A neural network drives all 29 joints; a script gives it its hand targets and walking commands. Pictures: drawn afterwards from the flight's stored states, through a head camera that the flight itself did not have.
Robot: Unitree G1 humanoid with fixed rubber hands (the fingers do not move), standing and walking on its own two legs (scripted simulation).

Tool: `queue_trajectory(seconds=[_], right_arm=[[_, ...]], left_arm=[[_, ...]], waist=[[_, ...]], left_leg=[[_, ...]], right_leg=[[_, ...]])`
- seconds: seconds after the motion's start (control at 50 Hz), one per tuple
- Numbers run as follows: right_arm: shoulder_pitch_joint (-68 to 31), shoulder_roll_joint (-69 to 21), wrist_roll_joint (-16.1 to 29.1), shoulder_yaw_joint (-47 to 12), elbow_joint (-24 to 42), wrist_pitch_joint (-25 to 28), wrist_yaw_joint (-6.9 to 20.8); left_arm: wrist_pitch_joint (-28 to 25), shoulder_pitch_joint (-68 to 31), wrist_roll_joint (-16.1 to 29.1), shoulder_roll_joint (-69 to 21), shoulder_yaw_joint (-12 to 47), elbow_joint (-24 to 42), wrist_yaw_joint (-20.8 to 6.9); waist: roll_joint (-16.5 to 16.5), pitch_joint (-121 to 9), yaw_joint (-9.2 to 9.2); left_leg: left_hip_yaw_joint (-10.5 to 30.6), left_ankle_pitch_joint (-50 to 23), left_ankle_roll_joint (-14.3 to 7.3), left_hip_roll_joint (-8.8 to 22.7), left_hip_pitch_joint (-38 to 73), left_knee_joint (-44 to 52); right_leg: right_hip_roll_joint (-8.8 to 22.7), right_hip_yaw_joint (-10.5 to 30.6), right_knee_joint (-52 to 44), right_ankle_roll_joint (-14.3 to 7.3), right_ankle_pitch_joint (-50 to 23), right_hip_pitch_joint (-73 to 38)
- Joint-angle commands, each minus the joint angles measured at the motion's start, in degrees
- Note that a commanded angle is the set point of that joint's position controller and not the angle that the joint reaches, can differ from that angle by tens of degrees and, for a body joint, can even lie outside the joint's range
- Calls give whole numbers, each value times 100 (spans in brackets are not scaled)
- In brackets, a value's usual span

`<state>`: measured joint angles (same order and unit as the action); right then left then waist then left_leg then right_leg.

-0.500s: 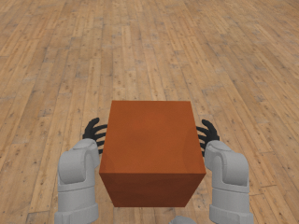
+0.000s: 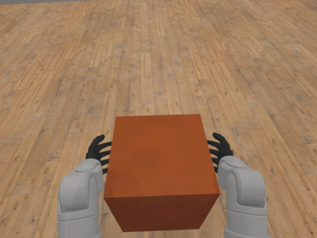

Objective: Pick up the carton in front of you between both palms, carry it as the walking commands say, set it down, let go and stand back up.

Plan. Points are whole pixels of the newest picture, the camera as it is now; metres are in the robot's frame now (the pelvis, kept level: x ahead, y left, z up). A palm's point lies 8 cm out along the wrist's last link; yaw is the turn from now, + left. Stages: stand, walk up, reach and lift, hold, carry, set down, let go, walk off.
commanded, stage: carry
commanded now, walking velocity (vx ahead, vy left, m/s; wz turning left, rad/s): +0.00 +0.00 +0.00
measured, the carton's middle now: (159, 175) +0.27 +0.00 +0.00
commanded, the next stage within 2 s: none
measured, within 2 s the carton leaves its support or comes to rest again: neither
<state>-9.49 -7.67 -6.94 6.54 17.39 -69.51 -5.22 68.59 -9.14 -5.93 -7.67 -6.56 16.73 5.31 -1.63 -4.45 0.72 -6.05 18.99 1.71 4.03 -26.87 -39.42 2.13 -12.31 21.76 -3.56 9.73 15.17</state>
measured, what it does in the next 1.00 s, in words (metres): steps on the spot: left foot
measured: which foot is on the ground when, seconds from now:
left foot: up 0.00-0.08, down 0.10-1.00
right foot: down 0.00-1.00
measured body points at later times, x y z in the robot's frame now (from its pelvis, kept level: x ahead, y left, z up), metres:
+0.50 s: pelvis +0.11 +0.02 -0.01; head +0.08 +0.03 +0.44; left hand +0.39 +0.16 +0.06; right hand +0.37 -0.14 +0.06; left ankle +0.13 +0.12 -0.74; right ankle +0.02 -0.08 -0.74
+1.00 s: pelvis +0.07 +0.02 -0.01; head +0.03 +0.02 +0.44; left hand +0.35 +0.16 +0.03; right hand +0.34 -0.15 +0.03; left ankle +0.13 +0.12 -0.75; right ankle +0.02 -0.08 -0.75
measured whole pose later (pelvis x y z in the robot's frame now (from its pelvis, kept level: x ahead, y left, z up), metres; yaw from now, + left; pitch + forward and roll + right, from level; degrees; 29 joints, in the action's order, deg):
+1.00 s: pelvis +0.07 +0.02 -0.01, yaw -3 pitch +1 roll +0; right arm -6.9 -7.4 -11.6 6.3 -1.0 -52.5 -1.9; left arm 52.8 -7.0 -11.8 -7.4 -6.3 -0.7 1.8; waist 0.3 -8.3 0.1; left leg -11.6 10.9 -1.3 4.5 -19.6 -29.4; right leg 2.8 -9.2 30.2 -0.6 20.2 11.2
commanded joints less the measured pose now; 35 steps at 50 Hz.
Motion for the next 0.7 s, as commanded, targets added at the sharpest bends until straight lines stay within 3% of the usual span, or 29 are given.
queue_trajectory(seconds=[0.0,0.06,0.08,0.1,0.12,0.14,0.18,0.26,0.34,0.42,0.5,0.68], right_arm=[[-2802,-5319,2389,-4296,706,123,1380],[-2567,-5093,2311,-4175,537,-1,1420],[-2526,-5002,2301,-4128,448,-54,1449],[-2512,-4894,2285,-4060,323,-104,1478],[-2518,-4930,2243,-3990,77,-84,1519],[-2428,-5013,2237,-3940,-113,-58,1546],[-2542,-5147,2261,-3905,-187,-29,1564],[-2706,-5242,2320,-3937,-43,7,1522],[-2696,-5261,2349,-3996,104,19,1492],[-2637,-5289,2372,-4070,211,37,1496],[-2491,-5356,2326,-4162,163,137,1537],[-2495,-5203,2006,-4139,-218,744,1604]], left_arm=[[-36,-2624,2374,-5274,4092,617,-1592],[60,-2434,2229,-5078,4036,423,-1579],[84,-2367,2156,-5005,4002,278,-1573],[109,-2330,2097,-4933,3972,143,-1563],[165,-2454,2128,-4911,4042,216,-1558],[200,-2600,2163,-4921,4077,213,-1570],[196,-2863,2226,-5033,4153,192,-1582],[156,-2993,2325,-5157,4192,287,-1562],[131,-2836,2302,-5192,4143,301,-1542],[96,-2659,2258,-5239,4114,296,-1539],[-17,-2477,2172,-5316,4157,202,-1564],[-634,-2480,1857,-5176,4145,-167,-1599]], waist=[[1056,-2029,0],[744,-1728,-33],[596,-1751,-38],[161,-1815,3],[-293,-1880,-1],[-518,-1720,-28],[-248,-1565,-50],[-112,-1885,-65],[50,-2068,-63],[151,-2075,-58],[201,-1986,-59],[188,-1532,-72]], left_leg=[[-218,-903,19,-38,974,693],[-321,-2226,33,98,1607,1880],[-111,-2557,3,467,2024,1878],[315,-4051,-124,996,2379,1502],[427,-4294,-338,1111,2339,1312],[502,-3849,-362,1053,1990,1439],[387,-3911,-365,923,1826,1404],[224,-4380,-370,769,2042,1026],[177,-4597,-410,732,2101,808],[125,-4345,-394,682,2006,725],[94,-3898,-371,647,1902,720],[133,-2866,-354,644,1717,957]], right_leg=[[1313,573,-334,-312,-2377,-997],[1002,461,127,56,-1682,-711],[983,480,351,192,-1347,-449],[803,453,662,358,-707,-83],[686,615,453,491,-382,-184],[684,642,446,526,-39,-329],[729,661,536,526,-460,-411],[734,650,677,520,-1343,-533],[703,642,791,518,-1713,-621],[724,666,825,493,-1970,-689],[747,695,803,459,-1953,-675],[754,802,572,356,-1075,-414]])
